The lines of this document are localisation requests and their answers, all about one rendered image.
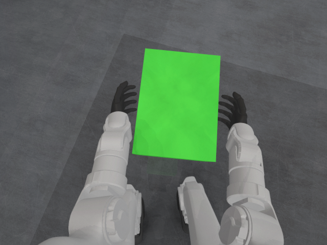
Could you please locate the robot right hand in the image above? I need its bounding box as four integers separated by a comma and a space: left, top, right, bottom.
218, 92, 247, 130

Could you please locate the right robot thigh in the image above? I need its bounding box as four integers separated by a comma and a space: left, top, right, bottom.
178, 181, 223, 245

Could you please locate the right robot forearm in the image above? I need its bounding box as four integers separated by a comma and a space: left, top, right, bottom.
226, 123, 279, 223

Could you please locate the left robot forearm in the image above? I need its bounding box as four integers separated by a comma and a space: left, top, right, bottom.
68, 111, 132, 231

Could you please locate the carton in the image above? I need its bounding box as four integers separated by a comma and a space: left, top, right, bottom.
132, 48, 221, 162

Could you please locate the robot left hand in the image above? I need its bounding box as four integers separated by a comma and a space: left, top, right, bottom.
111, 81, 137, 114

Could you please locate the left robot thigh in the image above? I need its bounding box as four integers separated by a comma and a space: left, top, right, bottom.
117, 189, 142, 245

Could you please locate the right robot upper arm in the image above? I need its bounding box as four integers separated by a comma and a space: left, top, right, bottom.
219, 205, 284, 245

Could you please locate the left robot upper arm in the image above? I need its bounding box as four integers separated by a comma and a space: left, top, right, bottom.
38, 195, 130, 245

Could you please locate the robot thigh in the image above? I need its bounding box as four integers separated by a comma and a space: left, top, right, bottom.
117, 189, 142, 245
178, 181, 223, 245

